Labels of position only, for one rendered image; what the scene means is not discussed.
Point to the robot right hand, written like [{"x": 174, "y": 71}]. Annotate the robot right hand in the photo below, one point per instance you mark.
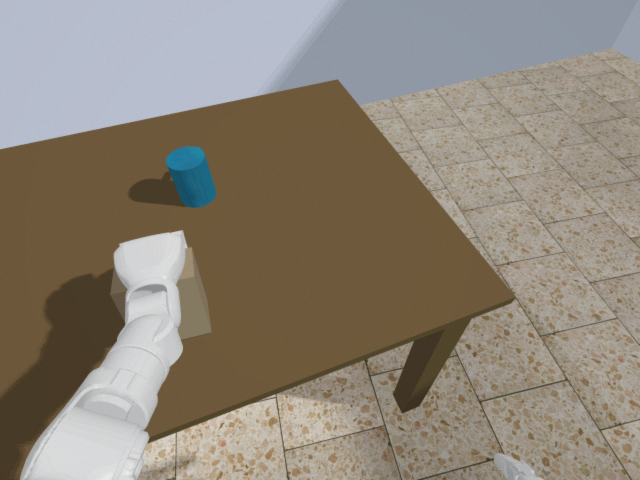
[{"x": 514, "y": 469}]

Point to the left robot forearm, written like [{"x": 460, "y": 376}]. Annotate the left robot forearm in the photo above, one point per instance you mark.
[{"x": 126, "y": 384}]

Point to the table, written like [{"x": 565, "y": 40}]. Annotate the table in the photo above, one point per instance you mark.
[{"x": 321, "y": 249}]

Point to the robot left upper arm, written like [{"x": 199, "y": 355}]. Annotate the robot left upper arm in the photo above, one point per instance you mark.
[{"x": 88, "y": 445}]

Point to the robot left hand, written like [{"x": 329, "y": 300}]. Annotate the robot left hand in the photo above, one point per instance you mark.
[{"x": 155, "y": 256}]

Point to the sponge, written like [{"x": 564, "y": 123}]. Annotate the sponge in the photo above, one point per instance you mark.
[{"x": 195, "y": 319}]

